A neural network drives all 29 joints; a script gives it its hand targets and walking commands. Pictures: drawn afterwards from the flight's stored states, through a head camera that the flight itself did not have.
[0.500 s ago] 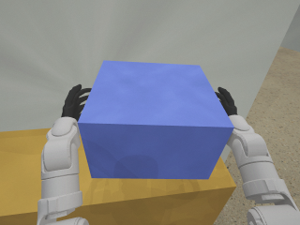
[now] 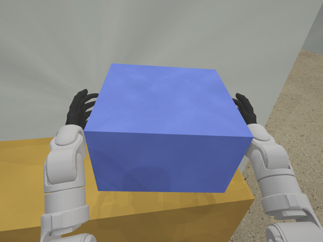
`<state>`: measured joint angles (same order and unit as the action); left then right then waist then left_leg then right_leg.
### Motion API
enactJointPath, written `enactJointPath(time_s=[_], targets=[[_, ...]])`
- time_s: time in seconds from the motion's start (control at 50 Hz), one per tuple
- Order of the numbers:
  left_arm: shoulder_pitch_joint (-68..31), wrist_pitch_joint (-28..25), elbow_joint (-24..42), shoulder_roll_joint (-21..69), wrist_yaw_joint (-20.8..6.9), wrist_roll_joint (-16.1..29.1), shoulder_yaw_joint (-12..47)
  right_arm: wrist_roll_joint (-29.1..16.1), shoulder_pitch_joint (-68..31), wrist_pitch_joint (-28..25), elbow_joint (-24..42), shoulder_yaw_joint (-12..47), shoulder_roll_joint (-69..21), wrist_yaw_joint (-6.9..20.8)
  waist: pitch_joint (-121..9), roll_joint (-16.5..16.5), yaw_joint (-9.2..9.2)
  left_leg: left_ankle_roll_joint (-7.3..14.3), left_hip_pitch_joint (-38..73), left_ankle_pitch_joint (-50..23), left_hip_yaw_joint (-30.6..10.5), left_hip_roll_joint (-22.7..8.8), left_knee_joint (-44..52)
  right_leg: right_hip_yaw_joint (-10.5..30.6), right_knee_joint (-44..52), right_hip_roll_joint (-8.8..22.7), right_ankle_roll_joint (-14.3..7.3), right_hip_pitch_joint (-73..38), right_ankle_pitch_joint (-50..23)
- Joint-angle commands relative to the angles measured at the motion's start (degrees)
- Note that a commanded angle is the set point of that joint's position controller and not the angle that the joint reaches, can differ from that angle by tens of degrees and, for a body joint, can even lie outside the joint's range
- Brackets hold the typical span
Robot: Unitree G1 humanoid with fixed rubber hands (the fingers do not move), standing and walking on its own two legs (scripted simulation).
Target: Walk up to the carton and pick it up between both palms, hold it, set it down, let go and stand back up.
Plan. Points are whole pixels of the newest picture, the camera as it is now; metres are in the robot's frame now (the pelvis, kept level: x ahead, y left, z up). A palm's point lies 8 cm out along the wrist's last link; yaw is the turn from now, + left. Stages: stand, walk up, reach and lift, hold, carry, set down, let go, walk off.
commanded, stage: hold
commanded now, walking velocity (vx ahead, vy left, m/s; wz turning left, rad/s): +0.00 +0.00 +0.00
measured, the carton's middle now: (163, 123) +0.39 +0.01 +0.15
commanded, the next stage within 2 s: none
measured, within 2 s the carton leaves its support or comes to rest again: neither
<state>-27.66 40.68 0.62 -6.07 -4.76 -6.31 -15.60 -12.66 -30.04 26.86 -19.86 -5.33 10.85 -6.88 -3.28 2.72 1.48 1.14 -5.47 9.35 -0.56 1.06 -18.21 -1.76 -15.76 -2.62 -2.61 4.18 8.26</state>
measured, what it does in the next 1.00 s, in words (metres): stands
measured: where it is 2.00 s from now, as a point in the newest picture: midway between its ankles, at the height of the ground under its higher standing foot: outside the picture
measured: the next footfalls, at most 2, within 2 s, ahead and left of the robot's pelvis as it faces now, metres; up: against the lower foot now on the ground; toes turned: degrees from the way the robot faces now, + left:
none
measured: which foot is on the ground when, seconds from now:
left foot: down 0.00-1.00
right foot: down 0.00-1.00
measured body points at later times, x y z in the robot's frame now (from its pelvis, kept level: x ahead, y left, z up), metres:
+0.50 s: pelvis +0.00 +0.00 +0.00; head -0.04 +0.02 +0.45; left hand +0.36 +0.20 +0.19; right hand +0.37 -0.20 +0.17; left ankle +0.01 +0.11 -0.75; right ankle +0.01 -0.09 -0.75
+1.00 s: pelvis +0.00 +0.00 +0.00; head -0.04 +0.03 +0.45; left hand +0.36 +0.20 +0.19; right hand +0.37 -0.19 +0.17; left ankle +0.01 +0.11 -0.75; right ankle +0.01 -0.09 -0.75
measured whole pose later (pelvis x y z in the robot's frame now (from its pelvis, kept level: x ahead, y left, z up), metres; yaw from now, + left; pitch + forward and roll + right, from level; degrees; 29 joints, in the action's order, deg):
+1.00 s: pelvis +0.00 +0.00 +0.00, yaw +0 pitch -3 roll -1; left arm -28.0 39.5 -0.8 -5.5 -4.4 -6.8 -15.4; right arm -12.4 -30.8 26.5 -20.9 -6.0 11.2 -6.2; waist -3.2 2.2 2.3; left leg 1.5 -6.4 9.6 -0.7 1.2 -18.9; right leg -1.7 -15.2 -2.6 -2.2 4.4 7.9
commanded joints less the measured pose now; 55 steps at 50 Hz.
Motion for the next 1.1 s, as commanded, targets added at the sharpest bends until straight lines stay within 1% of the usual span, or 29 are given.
enactJointPath(time_s=[0.0,0.02,0.04,0.06,0.1,0.12,0.14,0.16,0.18,0.2,0.22,0.26,0.28,0.3,0.32,0.34,0.36,0.38,0.4,0.44,0.48,0.52,0.66,0.82,1.0,1.02,1.04,1.06,1.08], targets=[[-31.0,-1.7,5.4,25.3,-5.2,7.2,24.9,-7.1,-46.0,-4.9,21.3,22.4,-27.5,9.3,-20.8,-2.1,-0.13,-1.4,3.0,-11.6,0.2,0.2,1.9,1.4,1.2,1.3,2.8,-6.8,-11.5],[-31.7,-1.9,5.4,25.5,-5.2,7.3,25.1,-6.6,-46.2,-5.0,21.0,22.1,-27.5,9.1,-21.3,-3.4,0.47,-1.7,3.4,-12.8,0.1,0.4,1.7,1.6,0.8,1.4,2.9,-6.8,-13.1],[-31.1,-1.9,6.1,25.4,-5.3,7.2,25.0,-6.9,-45.0,-4.8,20.1,22.1,-27.6,8.9,-20.9,-3.3,0.51,-1.9,4.5,-14.3,0.0,0.3,1.3,1.5,0.9,1.1,2.8,-7.1,-14.1],[-31.8,-2.0,5.9,25.1,-5.4,7.4,24.9,-6.8,-45.8,-4.9,20.3,21.9,-27.1,8.7,-21.7,-3.7,1.06,-2.1,4.9,-13.8,0.1,0.2,1.2,1.4,1.0,1.1,2.6,-7.5,-13.8],[-30.4,-2.0,5.2,24.4,-5.5,6.6,24.3,-6.6,-44.5,-4.7,20.2,22.4,-27.2,8.6,-21.7,-2.7,0.51,-1.7,4.8,-14.7,0.0,0.3,1.3,1.4,0.9,1.1,3.2,-7.8,-15.7],[-30.7,-2.1,5.9,24.3,-5.6,6.9,24.5,-6.7,-44.3,-4.6,19.8,21.9,-27.3,8.7,-21.9,-2.2,0.82,-1.8,4.5,-13.9,-0.1,0.4,1.5,1.2,0.9,1.0,3.1,-7.6,-14.6],[-30.5,-2.2,5.8,24.8,-5.7,7.0,24.9,-6.6,-43.8,-4.8,20.2,21.8,-26.9,8.7,-21.2,-3.0,0.77,-2.1,3.9,-13.2,-0.1,0.3,1.7,0.9,1.1,0.9,2.8,-7.9,-13.5],[-31.1,-2.3,5.9,24.6,-5.8,6.8,24.5,-6.2,-43.6,-4.5,19.5,21.4,-27.1,8.8,-19.8,-2.4,0.89,-2.0,3.9,-12.1,0.0,0.2,2.0,1.1,1.6,1.1,2.8,-6.5,-12.1],[-32.0,-2.2,5.8,24.5,-5.8,6.8,24.3,-5.9,-43.7,-4.3,18.3,21.3,-27.2,9.0,-19.0,-3.1,1.07,-2.0,3.7,-11.4,0.0,0.3,2.5,0.9,1.9,1.1,2.6,-6.2,-11.1],[-32.4,-2.2,5.0,24.9,-5.8,6.9,24.7,-5.7,-45.0,-4.5,19.2,20.8,-27.4,9.1,-19.0,-2.9,1.21,-2.0,3.4,-10.7,0.2,0.3,2.5,0.9,1.9,1.1,2.6,-5.4,-10.2],[-32.3,-2.3,6.1,25.6,-5.6,7.3,25.4,-6.2,-45.4,-4.8,20.8,21.9,-27.9,9.2,-20.9,-3.2,0.94,-2.1,4.0,-11.3,0.2,0.3,2.1,0.9,1.6,0.9,2.6,-5.7,-10.2],[-33.4,-2.5,4.6,25.4,-5.5,7.0,24.7,-6.0,-46.7,-4.8,19.4,21.2,-27.8,9.4,-19.3,-3.4,0.45,-1.8,3.3,-10.7,0.2,0.4,2.2,1.2,1.9,1.2,2.7,-4.7,-9.9],[-33.0,-2.6,5.6,25.9,-5.3,7.2,25.2,-6.4,-46.0,-4.8,19.8,21.7,-28.2,9.4,-19.8,-3.1,0.68,-2.0,3.5,-12.4,0.1,0.2,2.1,1.1,1.5,1.1,2.6,-5.2,-11.5],[-33.0,-2.5,5.8,25.7,-5.2,7.2,25.2,-6.6,-45.6,-4.8,19.4,21.5,-27.3,9.2,-19.7,-4.3,0.65,-2.3,4.1,-13.7,0.0,0.3,1.6,1.1,1.2,1.1,2.4,-5.8,-12.6],[-32.8,-2.5,6.6,25.8,-5.1,7.4,26.1,-6.8,-44.8,-5.0,19.7,21.4,-27.0,9.1,-21.0,-5.2,1.20,-2.7,4.9,-13.7,0.0,0.1,1.5,1.0,1.1,0.9,2.3,-5.9,-11.8],[-34.2,-2.4,5.7,25.4,-5.0,7.2,25.6,-6.4,-46.4,-4.7,18.6,20.9,-26.8,9.3,-19.5,-4.4,1.03,-2.6,4.4,-11.7,0.0,0.0,2.0,0.6,1.8,0.7,2.2,-4.6,-9.0],[-34.0,-2.2,1.1,25.0,-6.1,6.5,24.5,-4.8,-45.6,-4.2,15.9,18.0,-26.5,9.9,-15.9,-4.2,2.15,-1.6,1.4,-7.4,0.1,0.4,2.6,1.5,2.4,1.4,2.7,-3.2,-8.0],[-33.7,-2.4,0.9,25.4,-6.7,6.2,23.5,-4.7,-46.5,-4.4,16.1,18.4,-26.7,10.3,-16.9,-3.4,1.54,-1.2,0.6,-5.8,0.2,0.4,3.2,1.5,2.1,1.4,2.7,-4.7,-7.9],[-33.2,-2.6,0.9,25.2,-6.8,6.0,23.3,-4.6,-46.1,-4.5,16.2,18.4,-26.7,10.5,-16.9,-3.5,1.42,-1.1,0.3,-5.1,0.2,0.3,3.5,1.7,2.1,1.5,2.6,-5.3,-8.2],[-33.2,-3.0,2.3,25.3,-6.7,6.6,23.8,-5.3,-46.7,-4.9,17.4,19.7,-27.4,10.5,-19.8,-3.2,0.78,-1.2,0.8,-7.3,0.2,0.5,2.9,1.7,1.2,1.3,2.8,-7.3,-11.4],[-33.4,-3.5,3.8,25.7,-6.4,7.3,24.6,-6.6,-47.3,-5.3,19.4,21.0,-27.9,10.2,-23.1,-3.1,0.44,-1.6,1.9,-11.7,0.1,0.9,1.4,1.5,0.2,0.7,3.1,-8.8,-15.9],[-33.1,-3.7,4.3,25.8,-6.2,7.5,24.8,-7.4,-47.2,-5.5,20.4,21.7,-27.8,9.9,-24.4,-3.1,0.26,-1.9,2.9,-14.3,0.0,1.2,0.6,1.3,-0.1,0.3,3.2,-8.9,-18.2],[-31.3,-3.0,5.0,25.0,-6.2,6.6,24.0,-7.3,-45.1,-5.0,19.4,21.4,-25.9,9.9,-21.7,-2.6,0.46,-2.1,3.7,-14.3,0.1,0.7,1.0,1.4,0.7,0.3,2.9,-7.2,-15.8],[-32.2,-2.9,6.1,25.5,-5.9,7.3,25.6,-6.9,-44.7,-4.8,19.8,20.1,-25.3,10.2,-21.2,-4.0,1.48,-2.8,4.7,-13.9,-0.2,0.4,0.9,1.1,1.1,0.2,2.4,-5.5,-14.5],[-32.0,-2.7,5.3,25.7,-5.8,7.0,25.2,-6.6,-45.2,-4.9,18.7,19.9,-25.3,10.8,-21.0,-3.9,1.05,-2.6,4.2,-12.8,-0.3,0.2,1.2,0.9,1.2,0.2,2.3,-5.3,-12.9],[-31.1,-3.0,11.3,27.8,-4.8,8.8,27.9,-8.2,-45.6,-5.6,23.8,23.8,-27.5,10.5,-27.4,-3.6,0.83,-3.2,7.9,-20.6,-0.6,-0.3,0.0,0.4,-0.2,-0.4,2.2,-8.2,-17.7],[-30.4,-2.6,9.0,26.0,-4.4,7.8,26.6,-8.4,-45.0,-5.3,23.3,23.0,-25.9,10.1,-24.8,-3.3,0.35,-3.2,8.0,-21.9,-0.6,0.0,-0.4,0.5,0.5,-0.3,2.5,-6.9,-18.0],[-30.7,-2.6,9.8,25.6,-4.1,7.8,26.0,-8.6,-45.5,-5.3,23.4,23.3,-26.3,9.7,-25.3,-3.6,0.38,-3.3,8.8,-23.3,-0.6,0.1,-0.9,0.8,0.3,-0.1,2.6,-7.0,-19.4],[-29.8,-2.5,9.1,25.3,-4.1,7.7,26.0,-8.6,-45.0,-5.2,23.0,23.7,-26.3,9.6,-24.8,-2.7,0.14,-3.0,9.0,-22.1,-0.5,0.0,-0.7,0.7,0.6,-0.1,2.7,-6.7,-18.7]])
